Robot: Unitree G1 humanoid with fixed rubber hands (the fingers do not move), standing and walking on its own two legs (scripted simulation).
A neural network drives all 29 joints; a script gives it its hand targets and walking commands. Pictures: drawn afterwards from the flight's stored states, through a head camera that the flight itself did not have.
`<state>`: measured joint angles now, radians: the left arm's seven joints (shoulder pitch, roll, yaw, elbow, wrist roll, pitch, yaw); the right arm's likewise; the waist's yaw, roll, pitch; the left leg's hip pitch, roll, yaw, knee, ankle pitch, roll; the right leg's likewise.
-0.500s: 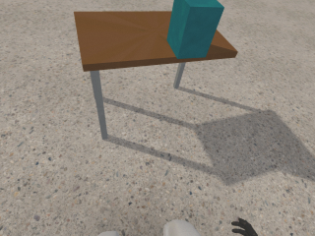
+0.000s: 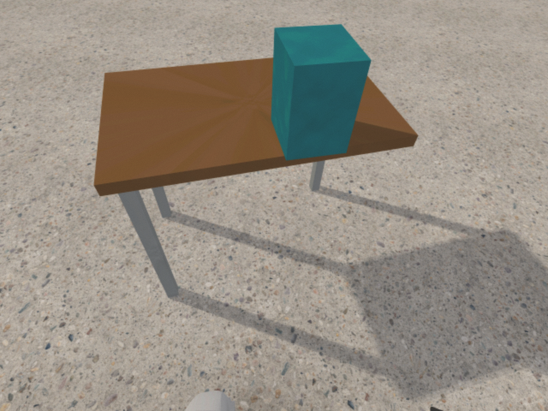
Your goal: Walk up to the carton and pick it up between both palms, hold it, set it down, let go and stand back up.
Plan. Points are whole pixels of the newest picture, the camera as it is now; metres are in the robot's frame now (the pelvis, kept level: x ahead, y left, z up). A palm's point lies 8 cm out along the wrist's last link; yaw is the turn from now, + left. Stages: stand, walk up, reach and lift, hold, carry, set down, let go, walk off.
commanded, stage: walk up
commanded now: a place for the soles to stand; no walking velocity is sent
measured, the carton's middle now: (312, 94) +0.79 -0.07 +0.03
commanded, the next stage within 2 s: none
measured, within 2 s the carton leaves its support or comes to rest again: neither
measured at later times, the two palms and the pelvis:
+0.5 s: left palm (182, 320) +0.28 +0.17 -0.11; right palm (504, 355) +0.23 -0.38 -0.09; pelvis +0.17 -0.10 -0.01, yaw +6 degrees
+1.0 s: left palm (247, 305) +0.33 +0.06 -0.14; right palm (482, 231) +0.48 -0.43 -0.08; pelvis +0.32 -0.20 -0.01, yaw +10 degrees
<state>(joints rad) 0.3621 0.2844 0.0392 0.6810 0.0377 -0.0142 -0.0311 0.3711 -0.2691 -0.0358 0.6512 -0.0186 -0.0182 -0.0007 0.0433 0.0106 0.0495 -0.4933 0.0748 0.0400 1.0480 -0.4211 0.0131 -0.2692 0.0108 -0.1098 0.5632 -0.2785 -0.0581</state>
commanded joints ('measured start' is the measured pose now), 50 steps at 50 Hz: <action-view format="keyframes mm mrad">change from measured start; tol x32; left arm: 1 15 148 39 -64 20 -26 3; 50 -2 120 7 -74 -28 47 15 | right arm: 1 27 -55 -20 -93 -11 -38 -10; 50 -25 -174 -30 -122 -7 -14 -56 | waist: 1 17 -139 0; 23 -60 171 6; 28 102 -397 -128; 50 -49 147 -23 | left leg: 1 -16 3 -32 -257 37 -11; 5 393 -78 29 -439 274 42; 9 436 416 -921 -831 -592 318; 16 203 180 -347 -752 60 227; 24 101 151 -209 -603 61 167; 31 -275 -45 -127 343 -136 -4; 41 296 -48 28 -454 235 38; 44 438 292 -535 -707 100 188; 50 311 231 -315 -638 578 232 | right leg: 1 80 -315 222 -208 283 -206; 11 -561 -108 130 736 -239 80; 26 226 -72 -10 82 68 35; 30 114 -462 708 -383 -541 -232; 41 -116 -277 174 -59 178 -131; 45 -263 -58 87 360 -351 62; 50 -209 -87 149 348 -240 81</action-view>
